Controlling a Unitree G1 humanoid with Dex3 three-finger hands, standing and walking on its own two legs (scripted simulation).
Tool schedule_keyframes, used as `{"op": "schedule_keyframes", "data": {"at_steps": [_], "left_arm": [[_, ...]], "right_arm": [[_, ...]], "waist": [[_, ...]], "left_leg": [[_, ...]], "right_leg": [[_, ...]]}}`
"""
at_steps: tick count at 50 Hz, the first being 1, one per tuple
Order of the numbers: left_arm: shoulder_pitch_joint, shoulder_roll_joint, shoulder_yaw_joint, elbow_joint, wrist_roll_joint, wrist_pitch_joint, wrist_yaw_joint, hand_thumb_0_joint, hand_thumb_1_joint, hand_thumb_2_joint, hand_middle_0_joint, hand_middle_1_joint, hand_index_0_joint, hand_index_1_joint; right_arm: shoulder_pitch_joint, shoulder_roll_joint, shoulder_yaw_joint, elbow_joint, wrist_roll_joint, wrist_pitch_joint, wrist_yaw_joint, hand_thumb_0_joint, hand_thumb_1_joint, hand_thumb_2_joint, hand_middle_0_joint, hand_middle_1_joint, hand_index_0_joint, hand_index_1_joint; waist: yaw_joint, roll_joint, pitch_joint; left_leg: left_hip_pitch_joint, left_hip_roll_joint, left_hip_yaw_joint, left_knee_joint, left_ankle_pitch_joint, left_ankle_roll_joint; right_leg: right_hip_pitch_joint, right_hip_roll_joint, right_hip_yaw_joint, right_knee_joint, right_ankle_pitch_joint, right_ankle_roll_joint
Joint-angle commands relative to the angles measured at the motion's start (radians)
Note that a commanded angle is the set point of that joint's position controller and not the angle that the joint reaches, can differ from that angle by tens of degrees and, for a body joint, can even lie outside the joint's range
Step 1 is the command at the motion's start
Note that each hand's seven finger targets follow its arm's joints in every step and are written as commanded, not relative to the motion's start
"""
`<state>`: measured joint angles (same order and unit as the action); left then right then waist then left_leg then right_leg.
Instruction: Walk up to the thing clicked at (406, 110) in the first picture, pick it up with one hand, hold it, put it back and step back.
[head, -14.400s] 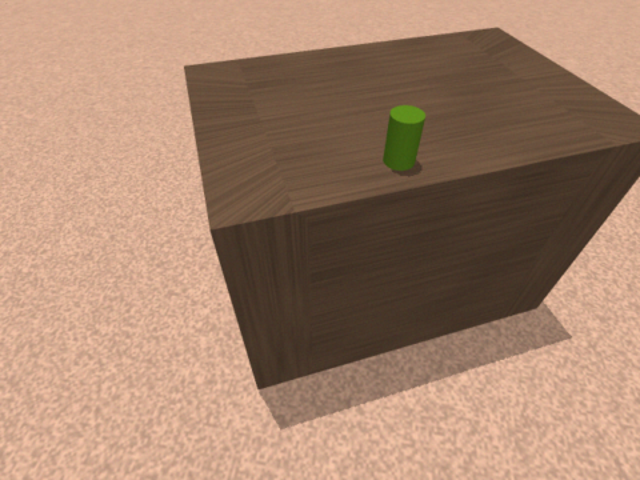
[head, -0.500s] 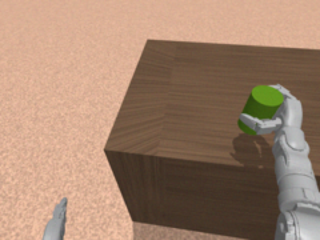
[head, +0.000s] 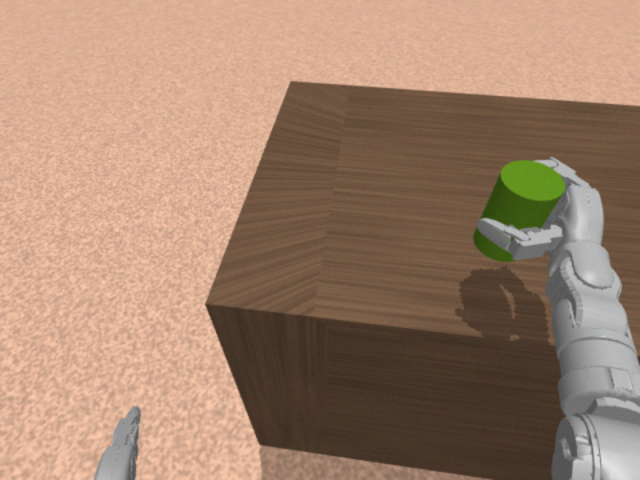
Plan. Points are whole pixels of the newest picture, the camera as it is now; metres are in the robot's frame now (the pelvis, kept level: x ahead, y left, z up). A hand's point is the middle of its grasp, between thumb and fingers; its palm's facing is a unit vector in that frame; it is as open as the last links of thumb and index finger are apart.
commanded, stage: lift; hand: right
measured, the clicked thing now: (514, 213) +0.43 -0.20 +0.14
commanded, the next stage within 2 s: hold in 1.20 s
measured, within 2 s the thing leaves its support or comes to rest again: neither
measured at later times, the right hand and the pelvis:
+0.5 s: hand (546, 187) +0.39 -0.19 +0.22, palm faces +0.16 +0.99 -0.02, open 10.0 cm; pelvis +0.01 +0.00 +0.01, yaw -1 degrees
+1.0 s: hand (575, 179) +0.35 -0.18 +0.26, palm faces +0.17 +0.99 -0.02, open 10.0 cm; pelvis +0.00 +0.01 +0.01, yaw -2 degrees
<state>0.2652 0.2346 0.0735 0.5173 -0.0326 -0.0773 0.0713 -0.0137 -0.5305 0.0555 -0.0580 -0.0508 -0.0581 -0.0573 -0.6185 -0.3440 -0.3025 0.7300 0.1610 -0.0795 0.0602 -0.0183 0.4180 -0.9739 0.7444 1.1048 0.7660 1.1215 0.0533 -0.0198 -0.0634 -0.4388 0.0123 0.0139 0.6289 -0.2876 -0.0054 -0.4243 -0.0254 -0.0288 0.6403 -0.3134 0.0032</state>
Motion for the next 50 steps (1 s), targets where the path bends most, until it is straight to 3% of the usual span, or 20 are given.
{"op": "schedule_keyframes", "data": {"at_steps": [1,2,3,4,7,9,12,13,15,17,22,24,26,28,32,38,41,44,46,50], "left_arm": [[-0.072,0.139,0.047,-0.195,0.004,-0.06,0.01,0.0,-0.537,0.045,-0.051,-0.06,-0.056,-0.055],[-0.101,0.111,0.026,-0.199,0.001,-0.061,0.006,0.0,-0.537,0.045,-0.049,-0.06,-0.054,-0.055],[-0.092,0.158,0.067,-0.216,0.003,-0.062,0.016,0.0,-0.533,0.043,-0.049,-0.059,-0.055,-0.053],[-0.09,0.145,0.055,-0.228,0.002,-0.061,0.02,0.0,-0.535,0.044,-0.048,-0.059,-0.053,-0.053],[-0.046,0.112,0.035,-0.192,0.001,-0.051,0.017,0.0,-0.534,0.044,-0.045,-0.059,-0.051,-0.053],[-0.035,0.115,0.045,-0.165,0.001,-0.045,0.017,0.0,-0.522,0.036,-0.044,-0.059,-0.053,-0.049],[-0.032,0.136,0.074,-0.129,0.002,-0.045,0.011,0.0,-0.525,0.039,-0.044,-0.057,-0.051,-0.05],[-0.056,0.117,0.048,-0.153,0.0,-0.051,0.008,0.0,-0.527,0.04,-0.044,-0.057,-0.051,-0.05],[-0.085,0.091,0.022,-0.15,-0.002,-0.05,-0.002,0.0,-0.53,0.041,-0.043,-0.056,-0.049,-0.05],[-0.097,0.139,0.061,-0.172,-0.004,-0.055,0.003,0.0,-0.528,0.04,-0.04,-0.053,-0.046,-0.047],[-0.083,0.149,0.069,-0.153,-0.007,-0.052,0.001,0.0,-0.53,0.042,-0.038,-0.052,-0.043,-0.046],[-0.074,0.113,0.046,-0.129,-0.01,-0.049,-0.004,0.0,-0.529,0.043,-0.036,-0.051,-0.041,-0.045],[-0.103,0.144,0.078,-0.118,-0.011,-0.048,-0.004,0.0,-0.528,0.042,-0.036,-0.051,-0.041,-0.045],[-0.11,0.105,0.031,-0.126,-0.012,-0.047,-0.011,0.0,-0.531,0.043,-0.034,-0.05,-0.039,-0.045],[-0.141,0.16,0.081,-0.125,-0.012,-0.053,-0.009,0.0,-0.533,0.045,-0.036,-0.048,-0.039,-0.045],[-0.129,0.099,0.029,-0.081,-0.017,-0.063,-0.022,0.0,-0.528,0.042,-0.035,-0.046,-0.039,-0.042],[-0.131,0.154,0.074,-0.102,-0.018,-0.072,-0.02,0.0,-0.536,0.046,-0.035,-0.044,-0.036,-0.043],[-0.137,0.13,0.05,-0.088,-0.017,-0.084,-0.023,0.0,-0.542,0.049,-0.037,-0.045,-0.037,-0.045],[-0.15,0.17,0.094,-0.095,-0.018,-0.097,-0.016,0.0,-0.542,0.049,-0.037,-0.044,-0.036,-0.045],[-0.155,0.103,0.024,-0.091,-0.018,-0.102,-0.021,0.0,-0.547,0.052,-0.037,-0.043,-0.034,-0.046]], "right_arm": [[-0.438,-0.219,-0.033,-0.309,0.013,-0.054,0.001,0.0,-0.164,-1.259,1.207,1.363,1.25,1.363],[-0.419,-0.209,-0.038,-0.294,0.016,-0.051,-0.001,0.0,-0.182,-1.245,1.212,1.354,1.252,1.354],[-0.466,-0.234,-0.044,-0.4,0.023,-0.06,-0.008,0.0,-0.185,-1.242,1.214,1.353,1.253,1.353],[-0.483,-0.263,-0.066,-0.428,0.023,-0.059,-0.017,0.0,-0.221,-1.242,1.23,1.356,1.266,1.356],[-0.347,-0.182,-0.027,-0.37,0.022,-0.013,-0.028,0.0,-0.213,-1.259,1.25,1.381,1.286,1.381],[-0.397,-0.21,-0.033,-0.454,0.02,0.005,-0.035,0.0,-0.217,-1.267,1.262,1.393,1.299,1.394],[-0.334,-0.153,0.005,-0.483,0.022,0.065,-0.028,0.0,-0.2,-1.275,1.255,1.398,1.294,1.398],[-0.342,-0.138,0.016,-0.513,0.029,0.081,-0.025,0.0,-0.2,-1.268,1.255,1.393,1.293,1.393],[-0.335,-0.157,0.004,-0.54,0.026,0.117,-0.018,0.0,-0.198,-1.271,1.257,1.397,1.296,1.397],[-0.33,-0.167,-0.011,-0.586,0.036,0.157,-0.016,0.0,-0.175,-1.259,1.254,1.391,1.293,1.391],[-0.308,-0.18,-0.038,-0.681,0.05,0.24,-0.019,0.0,-0.186,-1.25,1.255,1.386,1.293,1.386],[-0.305,-0.143,-0.013,-0.728,0.054,0.27,-0.021,0.0,-0.171,-1.242,1.249,1.38,1.287,1.38],[-0.304,-0.178,-0.041,-0.767,0.054,0.298,-0.028,0.0,-0.178,-1.26,1.262,1.398,1.3,1.398],[-0.286,-0.145,-0.021,-0.777,0.05,0.329,-0.028,0.0,-0.15,-1.256,1.256,1.397,1.296,1.397],[-0.307,-0.168,-0.036,-0.828,0.054,0.376,-0.032,0.0,-0.169,-1.269,1.264,1.406,1.304,1.406],[-0.256,-0.151,-0.036,-0.85,0.064,0.446,-0.025,0.0,-0.138,-1.279,1.268,1.42,1.311,1.42],[-0.267,-0.167,-0.051,-0.866,0.069,0.478,-0.023,0.0,-0.158,-1.276,1.275,1.419,1.317,1.419],[-0.308,-0.165,-0.052,-0.942,0.076,0.489,-0.025,0.0,-0.172,-1.277,1.269,1.413,1.31,1.413],[-0.298,-0.172,-0.063,-0.937,0.083,0.502,-0.03,0.0,-0.189,-1.268,1.269,1.405,1.308,1.405],[-0.278,-0.155,-0.056,-0.932,0.079,0.526,-0.032,0.0,-0.156,-1.274,1.262,1.41,1.304,1.41]], "waist": [[-0.019,-0.005,-0.391],[-0.025,-0.003,-0.384],[-0.02,-0.023,-0.435],[-0.026,-0.002,-0.433],[-0.034,0.013,-0.325],[-0.03,-0.032,-0.31],[-0.027,-0.037,-0.245],[-0.026,-0.008,-0.236],[-0.043,-0.024,-0.245],[-0.037,0.015,-0.257],[-0.051,0.039,-0.277],[-0.05,0.017,-0.247],[-0.06,0.023,-0.246],[-0.06,0.024,-0.238],[-0.058,0.023,-0.223],[-0.067,0.008,-0.181],[-0.053,0.023,-0.198],[-0.062,0.008,-0.185],[-0.053,0.022,-0.19],[-0.071,0.044,-0.204]], "left_leg": [[0.181,-0.016,0.02,-0.075,0.285,0.005],[0.179,-0.017,0.022,-0.076,0.282,0.004],[0.204,-0.017,0.023,-0.074,0.304,0.006],[0.213,-0.015,0.021,-0.073,0.321,0.004],[0.209,-0.017,0.027,-0.087,0.311,0.005],[0.177,-0.018,0.026,-0.096,0.285,0.009],[0.152,-0.019,0.029,-0.115,0.261,0.011],[0.165,-0.02,0.034,-0.119,0.257,0.009],[0.187,-0.015,0.031,-0.126,0.259,0.009],[0.197,-0.019,0.039,-0.133,0.247,0.006],[0.231,-0.012,0.041,-0.142,0.271,0.002],[0.224,-0.008,0.038,-0.151,0.265,0.002],[0.231,-0.002,0.036,-0.157,0.256,0.0],[0.232,-0.003,0.037,-0.162,0.261,0.001],[0.231,-0.005,0.045,-0.174,0.223,0.003],[0.226,-0.004,0.048,-0.196,0.162,0.006],[0.225,-0.006,0.051,-0.198,0.18,0.005],[0.214,-0.003,0.048,-0.208,0.135,0.008],[0.217,-0.006,0.052,-0.209,0.137,0.008],[0.239,0.0,0.046,-0.206,0.173,0.004]], "right_leg": [[0.21,0.017,0.014,-0.081,0.283,-0.015],[0.206,0.016,0.014,-0.083,0.281,-0.016],[0.243,0.015,0.015,-0.082,0.311,-0.013],[0.243,0.017,0.011,-0.078,0.323,-0.016],[0.209,0.018,0.011,-0.104,0.317,-0.017],[0.235,0.013,0.009,-0.112,0.306,-0.013],[0.237,0.009,0.01,-0.135,0.281,-0.011],[0.231,0.008,0.012,-0.141,0.273,-0.014],[0.227,0.013,0.008,-0.144,0.272,-0.015],[0.248,0.01,0.014,-0.153,0.261,-0.018],[0.273,0.021,0.009,-0.152,0.279,-0.021],[0.272,0.025,0.005,-0.156,0.269,-0.023],[0.27,0.031,0.003,-0.157,0.257,-0.023],[0.276,0.03,0.005,-0.162,0.266,-0.024],[0.28,0.028,0.011,-0.18,0.234,-0.022],[0.262,0.032,0.012,-0.201,0.176,-0.025],[0.289,0.029,0.015,-0.203,0.191,-0.026],[0.286,0.033,0.015,-0.211,0.153,-0.026],[0.295,0.03,0.021,-0.213,0.153,-0.026],[0.288,0.037,0.017,-0.2,0.191,-0.029]]}}
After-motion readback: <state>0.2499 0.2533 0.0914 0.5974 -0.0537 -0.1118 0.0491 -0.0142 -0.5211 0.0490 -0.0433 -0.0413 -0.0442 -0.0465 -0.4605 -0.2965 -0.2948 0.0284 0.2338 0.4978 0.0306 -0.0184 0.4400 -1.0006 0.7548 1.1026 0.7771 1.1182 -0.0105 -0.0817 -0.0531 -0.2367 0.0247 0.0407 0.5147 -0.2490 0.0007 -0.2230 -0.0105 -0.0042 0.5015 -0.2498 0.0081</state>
